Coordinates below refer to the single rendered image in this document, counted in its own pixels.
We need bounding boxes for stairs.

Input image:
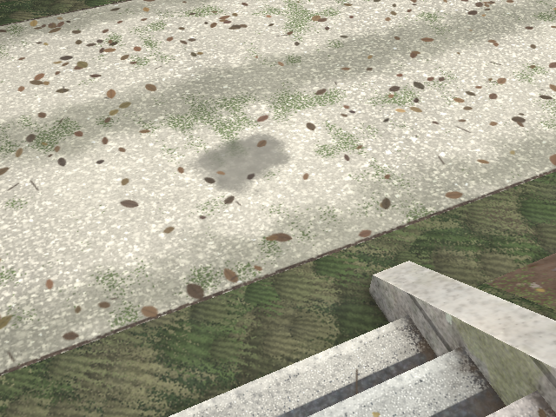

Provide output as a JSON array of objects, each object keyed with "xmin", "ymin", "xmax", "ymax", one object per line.
[{"xmin": 169, "ymin": 315, "xmax": 556, "ymax": 417}]

